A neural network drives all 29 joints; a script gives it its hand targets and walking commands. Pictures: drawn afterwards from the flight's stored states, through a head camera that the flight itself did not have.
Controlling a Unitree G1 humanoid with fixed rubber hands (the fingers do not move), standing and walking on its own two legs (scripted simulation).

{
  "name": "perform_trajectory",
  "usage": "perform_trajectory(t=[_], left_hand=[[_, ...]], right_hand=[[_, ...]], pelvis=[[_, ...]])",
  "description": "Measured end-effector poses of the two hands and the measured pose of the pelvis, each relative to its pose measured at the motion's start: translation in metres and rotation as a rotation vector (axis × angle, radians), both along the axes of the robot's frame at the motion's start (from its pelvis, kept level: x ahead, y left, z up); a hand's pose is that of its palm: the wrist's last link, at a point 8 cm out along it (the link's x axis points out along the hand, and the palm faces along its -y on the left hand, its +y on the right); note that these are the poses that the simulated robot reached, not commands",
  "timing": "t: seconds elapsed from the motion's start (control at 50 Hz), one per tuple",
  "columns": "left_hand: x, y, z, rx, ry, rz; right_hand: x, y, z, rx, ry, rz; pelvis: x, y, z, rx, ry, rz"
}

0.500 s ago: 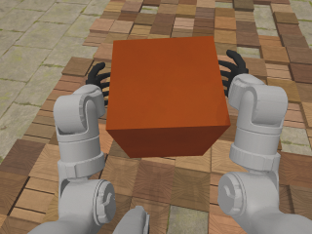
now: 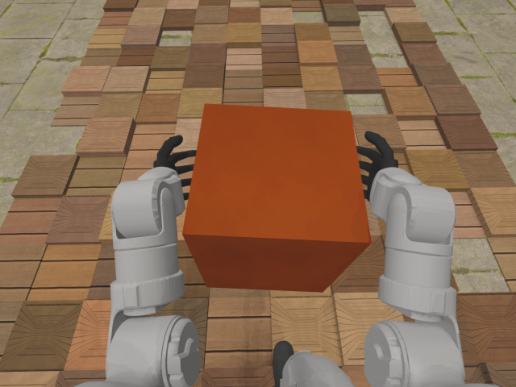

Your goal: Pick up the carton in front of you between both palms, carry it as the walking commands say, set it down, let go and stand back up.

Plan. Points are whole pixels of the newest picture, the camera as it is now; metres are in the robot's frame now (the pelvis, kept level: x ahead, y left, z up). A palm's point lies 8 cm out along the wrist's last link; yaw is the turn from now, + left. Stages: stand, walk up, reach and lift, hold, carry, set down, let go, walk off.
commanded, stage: carry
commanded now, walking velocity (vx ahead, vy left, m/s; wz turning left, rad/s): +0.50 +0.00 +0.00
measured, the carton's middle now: (270, 209) +0.37 -0.03 +0.02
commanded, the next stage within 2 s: none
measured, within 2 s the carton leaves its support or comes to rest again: neither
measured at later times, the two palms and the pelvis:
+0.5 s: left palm (154, 25) +0.74 +0.16 +0.13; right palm (307, 11) +0.73 -0.14 +0.15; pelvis +0.37 +0.02 -0.03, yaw -1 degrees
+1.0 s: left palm out of the picture +1.03 +0.20 +0.09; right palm out of the picture +1.04 -0.10 +0.11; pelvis +0.68 +0.05 -0.01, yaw +1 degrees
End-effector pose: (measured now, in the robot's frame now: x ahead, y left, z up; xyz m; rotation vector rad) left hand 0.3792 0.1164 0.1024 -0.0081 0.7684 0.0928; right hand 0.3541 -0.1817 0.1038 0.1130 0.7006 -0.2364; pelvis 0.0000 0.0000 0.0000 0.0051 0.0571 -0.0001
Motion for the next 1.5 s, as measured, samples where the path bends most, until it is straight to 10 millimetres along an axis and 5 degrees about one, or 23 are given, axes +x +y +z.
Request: perform_trajectory(t=[0.06,0.26,0.4,0.48,0.54,0.7,0.88,1.08,1.3,1.5], left_hand=[[0.034,0.01,-0.002,0.03,-0.037,0.045],[0.139,0.042,0.001,0.011,0.004,0.136],[0.26,0.05,0.028,0.014,-0.115,0.081],[0.34,0.047,0.03,-0.004,-0.171,-0.001],[0.388,0.042,0.026,0.0,-0.14,-0.053],[0.48,0.047,0.007,-0.026,0.006,-0.053],[0.569,0.065,-0.025,-0.056,-0.001,-0.004],[0.698,0.106,0.007,0.001,-0.113,0.107],[0.794,0.141,0.041,-0.06,-0.09,0.193],[0.903,0.163,0.017,-0.059,-0.129,0.067]], right_hand=[[0.055,0.009,-0.002,-0.008,-0.035,0.078],[0.202,0.045,0.012,-0.039,0.004,0.213],[0.302,0.051,0.036,-0.05,-0.112,0.16],[0.36,0.047,0.046,-0.101,-0.163,0.099],[0.396,0.043,0.043,-0.125,-0.127,0.066],[0.481,0.048,0.023,-0.058,0.012,0.003],[0.583,0.066,-0.001,-0.053,0.004,0.017],[0.749,0.108,0.023,-0.054,-0.107,0.173],[0.847,0.142,0.049,-0.02,-0.084,0.154],[0.924,0.163,0.032,-0.039,-0.121,0.044]], pelvis=[[0.046,-0.011,-0.009,-0.003,-0.017,0.008],[0.18,-0.024,0.014,0.035,0.03,0.015],[0.286,-0.004,-0.001,0.006,0.019,-0.012],[0.359,0.013,-0.03,-0.031,-0.016,-0.029],[0.392,0.024,-0.035,-0.022,-0.01,-0.016],[0.479,0.049,-0.015,-0.049,0.039,-0.037],[0.591,0.052,-0.011,-0.074,0.019,-0.003],[0.729,0.047,-0.015,-0.066,-0.009,0.035],[0.866,0.073,0.022,0.001,0.023,0.052],[1.001,0.134,-0.003,-0.007,-0.036,0.012]])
